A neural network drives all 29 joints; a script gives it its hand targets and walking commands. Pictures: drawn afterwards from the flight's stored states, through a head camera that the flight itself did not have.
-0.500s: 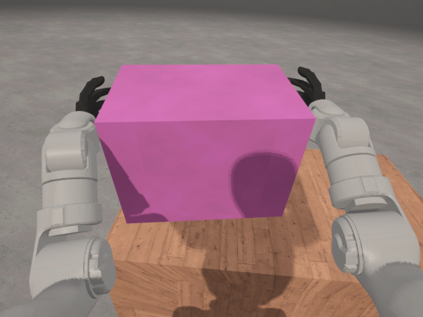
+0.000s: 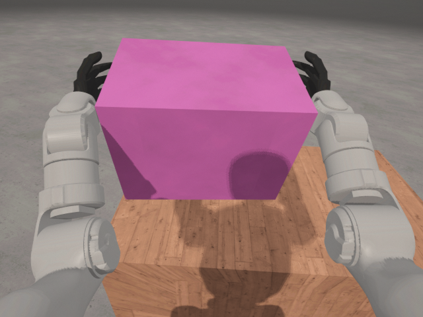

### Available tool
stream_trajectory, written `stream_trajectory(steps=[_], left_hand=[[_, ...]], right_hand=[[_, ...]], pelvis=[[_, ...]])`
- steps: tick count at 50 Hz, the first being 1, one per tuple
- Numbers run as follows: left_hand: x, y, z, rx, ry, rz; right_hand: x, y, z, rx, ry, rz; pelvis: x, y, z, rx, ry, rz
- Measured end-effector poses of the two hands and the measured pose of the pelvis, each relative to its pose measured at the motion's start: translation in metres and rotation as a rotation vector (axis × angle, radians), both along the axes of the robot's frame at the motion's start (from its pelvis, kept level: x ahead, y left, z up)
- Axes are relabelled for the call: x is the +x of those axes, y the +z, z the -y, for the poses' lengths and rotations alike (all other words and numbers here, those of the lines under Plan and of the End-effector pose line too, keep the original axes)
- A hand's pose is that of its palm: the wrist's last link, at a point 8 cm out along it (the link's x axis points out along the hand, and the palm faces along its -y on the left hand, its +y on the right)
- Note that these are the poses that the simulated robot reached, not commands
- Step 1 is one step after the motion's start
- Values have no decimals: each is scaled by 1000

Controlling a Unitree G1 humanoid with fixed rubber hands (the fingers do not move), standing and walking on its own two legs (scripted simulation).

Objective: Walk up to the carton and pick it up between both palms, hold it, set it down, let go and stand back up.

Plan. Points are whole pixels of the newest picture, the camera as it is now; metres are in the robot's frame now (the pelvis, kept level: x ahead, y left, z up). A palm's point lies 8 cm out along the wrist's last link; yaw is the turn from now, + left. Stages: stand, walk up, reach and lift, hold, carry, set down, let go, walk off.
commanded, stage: set down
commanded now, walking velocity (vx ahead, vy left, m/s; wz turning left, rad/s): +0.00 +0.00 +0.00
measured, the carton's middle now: (203, 124) +0.40 -0.01 +0.24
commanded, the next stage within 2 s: none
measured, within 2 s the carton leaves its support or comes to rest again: neither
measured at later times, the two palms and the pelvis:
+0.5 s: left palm (100, 134) +0.41 +0.18 +0.21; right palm (295, 132) +0.40 -0.21 +0.21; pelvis +0.02 +0.00 +0.00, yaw +1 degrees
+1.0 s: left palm (114, 143) +0.42 +0.16 +0.19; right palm (302, 142) +0.40 -0.23 +0.19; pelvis +0.01 +0.00 +0.00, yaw +0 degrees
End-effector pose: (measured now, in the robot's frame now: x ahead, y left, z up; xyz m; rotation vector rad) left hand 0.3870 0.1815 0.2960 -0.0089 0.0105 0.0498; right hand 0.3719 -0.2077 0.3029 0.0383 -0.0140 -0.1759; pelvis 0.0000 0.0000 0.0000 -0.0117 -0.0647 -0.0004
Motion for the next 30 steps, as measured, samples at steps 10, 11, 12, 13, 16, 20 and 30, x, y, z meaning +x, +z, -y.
stream_trajectory(steps=[10, 11, 12, 13, 16, 20, 30], left_hand=[[12, -42, -1, 39, 5, -41], [13, -49, -2, 40, 8, -46], [14, -55, -2, 41, 12, -51], [15, -61, -3, 43, 15, -54], [17, -75, -3, 49, 25, -56], [19, -83, -3, 55, 34, -43], [25, -84, 1, 35, 25, -68]], right_hand=[[15, -62, 0, -44, 12, -39], [17, -69, -1, -47, 14, -43], [18, -76, -2, -49, 17, -48], [20, -82, -2, -47, 19, -49], [24, -94, -3, -47, 25, -46], [28, -97, -3, -48, 28, -30], [30, -89, 1, -50, 17, -51]], pelvis=[[1, 0, 2, 4, 2, 10], [1, 0, 2, 3, 3, 9], [2, 0, 2, 2, 4, 6], [3, 0, 2, 1, 5, 1], [6, 0, 2, -3, 12, -14], [10, 0, 1, -10, 19, -24], [18, 0, -3, -11, 17, -9]])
